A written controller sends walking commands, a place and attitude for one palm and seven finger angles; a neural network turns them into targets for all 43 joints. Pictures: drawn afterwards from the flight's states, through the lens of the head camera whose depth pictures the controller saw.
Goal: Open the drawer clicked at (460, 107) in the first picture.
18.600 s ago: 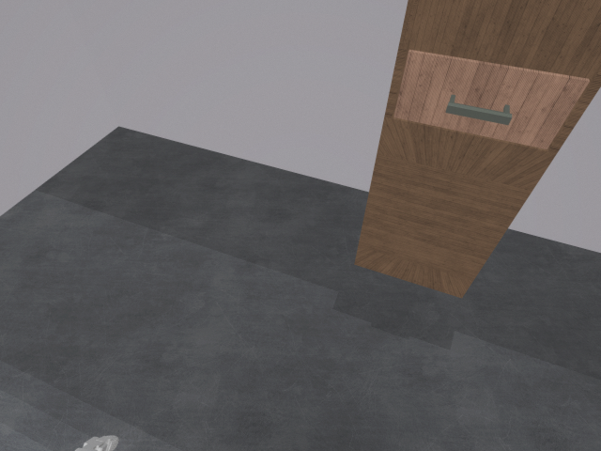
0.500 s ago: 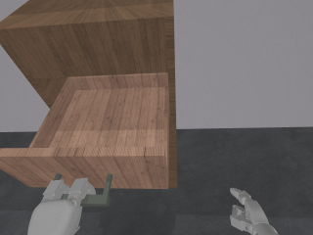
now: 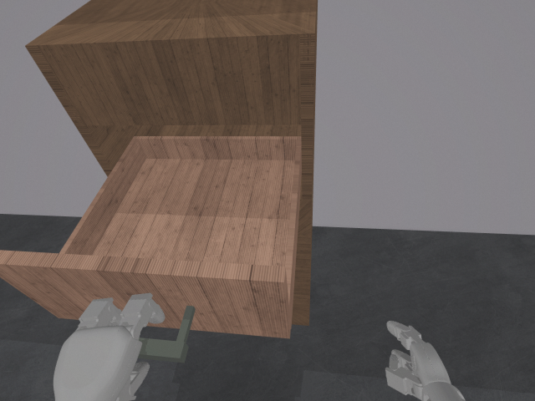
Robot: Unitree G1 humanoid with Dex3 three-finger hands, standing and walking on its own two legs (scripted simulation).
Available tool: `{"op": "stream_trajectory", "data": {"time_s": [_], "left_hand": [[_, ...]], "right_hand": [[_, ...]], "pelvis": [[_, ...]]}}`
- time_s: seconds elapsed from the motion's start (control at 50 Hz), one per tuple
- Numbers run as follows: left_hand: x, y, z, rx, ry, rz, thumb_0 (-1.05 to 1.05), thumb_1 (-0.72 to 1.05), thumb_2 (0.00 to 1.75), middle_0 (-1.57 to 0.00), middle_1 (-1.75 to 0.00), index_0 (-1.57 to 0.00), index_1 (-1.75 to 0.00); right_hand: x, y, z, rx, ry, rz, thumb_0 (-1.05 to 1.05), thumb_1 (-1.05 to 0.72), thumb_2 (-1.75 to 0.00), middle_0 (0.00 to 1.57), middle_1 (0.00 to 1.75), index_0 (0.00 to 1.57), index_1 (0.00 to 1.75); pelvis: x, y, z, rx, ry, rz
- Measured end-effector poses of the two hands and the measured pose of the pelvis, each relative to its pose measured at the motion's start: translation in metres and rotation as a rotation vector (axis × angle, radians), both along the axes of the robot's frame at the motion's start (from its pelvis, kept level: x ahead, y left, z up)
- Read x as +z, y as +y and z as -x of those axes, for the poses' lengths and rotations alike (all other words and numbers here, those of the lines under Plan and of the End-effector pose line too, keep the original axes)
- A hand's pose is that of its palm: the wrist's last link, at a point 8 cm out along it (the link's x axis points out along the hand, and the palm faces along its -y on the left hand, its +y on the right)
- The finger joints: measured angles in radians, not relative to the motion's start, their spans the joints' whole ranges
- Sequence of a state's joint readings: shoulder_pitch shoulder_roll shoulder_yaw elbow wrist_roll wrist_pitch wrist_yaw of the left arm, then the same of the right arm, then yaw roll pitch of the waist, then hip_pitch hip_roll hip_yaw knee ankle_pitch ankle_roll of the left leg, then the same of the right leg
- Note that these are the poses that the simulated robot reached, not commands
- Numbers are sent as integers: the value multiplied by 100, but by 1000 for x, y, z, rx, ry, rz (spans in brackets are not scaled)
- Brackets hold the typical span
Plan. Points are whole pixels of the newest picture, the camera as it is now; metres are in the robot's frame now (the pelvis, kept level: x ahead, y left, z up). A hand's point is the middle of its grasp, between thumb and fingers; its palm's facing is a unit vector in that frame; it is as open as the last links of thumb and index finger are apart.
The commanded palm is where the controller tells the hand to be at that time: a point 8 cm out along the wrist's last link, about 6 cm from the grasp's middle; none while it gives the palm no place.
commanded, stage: open the thumb to release the handle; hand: left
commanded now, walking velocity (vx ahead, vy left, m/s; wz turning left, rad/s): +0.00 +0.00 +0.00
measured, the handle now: (138, 329) +0.19 +0.21 +0.06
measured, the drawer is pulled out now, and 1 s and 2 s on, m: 0.29 0.28 0.28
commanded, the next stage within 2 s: lift the hand off the handle in 0.16 s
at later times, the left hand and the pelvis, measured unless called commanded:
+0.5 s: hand (127, 364) +0.15 +0.21 +0.04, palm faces +0.07 -0.12 -0.99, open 13.5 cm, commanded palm +0.13 +0.22 +0.09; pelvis -0.01 +0.01 +0.00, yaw +1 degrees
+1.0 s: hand (115, 349) +0.16 +0.21 +0.08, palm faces +0.08 -0.15 -0.99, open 13.3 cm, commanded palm +0.12 +0.21 +0.15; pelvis -0.01 +0.02 +0.01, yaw +0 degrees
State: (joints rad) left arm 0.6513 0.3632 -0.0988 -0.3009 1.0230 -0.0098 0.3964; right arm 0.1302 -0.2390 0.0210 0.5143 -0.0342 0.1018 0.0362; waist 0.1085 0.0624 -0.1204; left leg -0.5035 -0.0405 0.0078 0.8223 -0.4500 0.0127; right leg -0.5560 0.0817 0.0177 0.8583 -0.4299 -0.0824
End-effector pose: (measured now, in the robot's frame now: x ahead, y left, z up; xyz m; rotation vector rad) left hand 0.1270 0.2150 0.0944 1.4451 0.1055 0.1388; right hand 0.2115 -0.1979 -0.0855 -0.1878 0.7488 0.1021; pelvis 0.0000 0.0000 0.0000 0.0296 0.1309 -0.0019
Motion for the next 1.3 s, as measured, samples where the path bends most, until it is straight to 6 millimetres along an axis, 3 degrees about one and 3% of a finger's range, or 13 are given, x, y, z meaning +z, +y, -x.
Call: {"op": "stream_trajectory", "data": {"time_s": [0.18,0.32,0.52,0.74,1.02,1.3], "left_hand": [[0,2,2,-23,17,4,0,-27,40,-35,-123,-33,-123],[-2,2,3,-37,-3,2,0,-43,33,-35,-123,-33,-122],[-4,2,-1,-28,-48,-5,0,-48,30,-36,-122,-36,-128],[2,2,-5,-21,-4,5,0,-49,30,-36,-121,-38,-127],[42,3,-4,-43,-64,34,0,-49,30,-36,-121,-42,-124],[80,10,-4,-58,-90,30,0,-49,30,-38,-122,-42,-125]], "right_hand": [[2,-13,8,-21,7,34,2,-91,-90,20,30,20,30],[-3,-14,10,-32,25,43,2,-91,-90,20,30,20,30],[-11,4,7,-17,40,15,2,-91,-90,20,30,20,30],[4,14,4,-12,-10,-6,2,-91,-90,20,30,20,30],[20,6,0,-16,-41,13,2,-91,-90,20,30,20,30],[33,32,-8,14,-56,-41,2,-91,-90,20,30,20,30]], "pelvis": [[2,0,3,-3,4,1],[0,3,4,1,16,2],[-2,6,9,14,13,4],[4,7,12,12,-28,9],[13,16,5,-4,-62,18],[23,26,3,-7,-109,30]]}}
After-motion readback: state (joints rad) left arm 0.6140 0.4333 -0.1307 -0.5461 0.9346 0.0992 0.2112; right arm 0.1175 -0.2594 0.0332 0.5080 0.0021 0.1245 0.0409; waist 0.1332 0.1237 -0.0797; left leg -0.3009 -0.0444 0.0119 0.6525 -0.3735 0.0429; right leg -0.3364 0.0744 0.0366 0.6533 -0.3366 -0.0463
